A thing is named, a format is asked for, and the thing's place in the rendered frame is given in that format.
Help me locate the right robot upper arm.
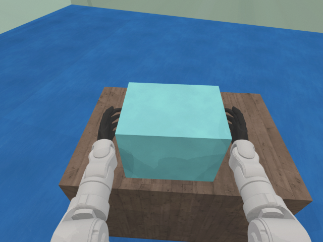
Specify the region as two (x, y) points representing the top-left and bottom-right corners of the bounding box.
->
(248, 217), (310, 242)

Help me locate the carton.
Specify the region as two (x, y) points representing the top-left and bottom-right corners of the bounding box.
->
(115, 82), (232, 182)

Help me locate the robot right forearm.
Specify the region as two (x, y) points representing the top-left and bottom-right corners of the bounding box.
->
(229, 140), (311, 242)

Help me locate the pedestal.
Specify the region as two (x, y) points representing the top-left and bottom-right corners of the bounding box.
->
(59, 87), (313, 242)

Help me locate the robot left forearm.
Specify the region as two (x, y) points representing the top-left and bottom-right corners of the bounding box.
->
(50, 139), (118, 242)

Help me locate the left robot hand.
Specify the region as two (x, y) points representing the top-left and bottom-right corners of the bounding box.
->
(97, 106), (122, 141)

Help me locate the right robot hand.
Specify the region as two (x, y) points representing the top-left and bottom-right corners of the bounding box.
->
(224, 106), (248, 144)

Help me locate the left robot upper arm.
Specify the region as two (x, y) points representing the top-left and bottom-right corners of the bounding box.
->
(51, 218), (109, 242)

